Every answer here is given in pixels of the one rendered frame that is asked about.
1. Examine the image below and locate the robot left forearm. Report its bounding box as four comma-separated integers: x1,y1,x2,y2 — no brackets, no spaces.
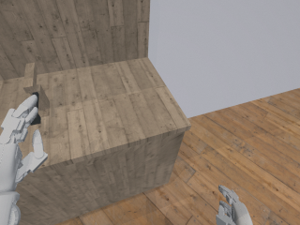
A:
0,191,21,225

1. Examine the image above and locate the robot right hand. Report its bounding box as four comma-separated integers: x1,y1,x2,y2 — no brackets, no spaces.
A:
216,185,253,225

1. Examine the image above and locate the robot left hand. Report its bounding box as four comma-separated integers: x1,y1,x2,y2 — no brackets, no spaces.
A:
0,95,48,192

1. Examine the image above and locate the tap lever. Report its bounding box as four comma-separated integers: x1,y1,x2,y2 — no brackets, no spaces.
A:
31,92,41,126

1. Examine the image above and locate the counter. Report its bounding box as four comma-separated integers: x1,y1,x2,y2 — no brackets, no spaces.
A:
0,0,191,225

